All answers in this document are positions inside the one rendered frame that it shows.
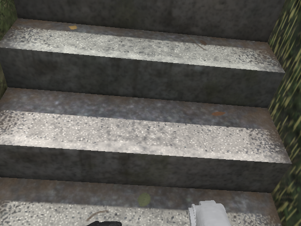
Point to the robot right thigh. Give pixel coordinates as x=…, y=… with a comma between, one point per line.
x=207, y=213

